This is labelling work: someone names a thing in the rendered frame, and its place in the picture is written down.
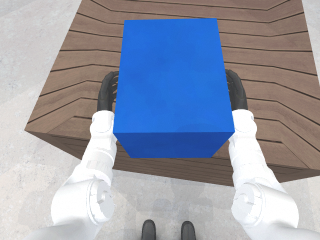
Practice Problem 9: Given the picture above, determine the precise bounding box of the left robot upper arm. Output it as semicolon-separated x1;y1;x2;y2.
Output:
22;178;115;240

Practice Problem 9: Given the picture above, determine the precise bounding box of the robot right foot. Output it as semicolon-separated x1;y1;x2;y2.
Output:
181;221;196;240

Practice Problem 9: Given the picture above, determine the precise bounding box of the pedestal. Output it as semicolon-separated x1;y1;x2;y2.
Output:
24;0;320;187

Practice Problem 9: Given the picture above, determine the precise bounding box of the carton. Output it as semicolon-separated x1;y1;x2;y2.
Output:
112;18;235;158

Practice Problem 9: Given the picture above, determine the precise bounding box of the right robot upper arm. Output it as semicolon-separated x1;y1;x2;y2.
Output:
231;182;320;240

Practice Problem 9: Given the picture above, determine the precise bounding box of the robot foot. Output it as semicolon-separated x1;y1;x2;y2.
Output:
181;221;196;240
141;219;156;240

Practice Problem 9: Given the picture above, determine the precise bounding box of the robot left foot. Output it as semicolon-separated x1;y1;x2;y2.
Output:
141;219;156;240

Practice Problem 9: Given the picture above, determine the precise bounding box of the right robot hand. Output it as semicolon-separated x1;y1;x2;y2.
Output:
225;69;248;111

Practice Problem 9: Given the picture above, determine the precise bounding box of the robot left forearm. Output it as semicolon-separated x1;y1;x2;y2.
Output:
51;110;118;222

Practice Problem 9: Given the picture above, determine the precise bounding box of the robot right forearm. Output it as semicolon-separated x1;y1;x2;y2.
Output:
228;109;289;195

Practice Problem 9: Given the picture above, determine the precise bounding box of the left robot hand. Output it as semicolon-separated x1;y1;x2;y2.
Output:
97;71;119;112

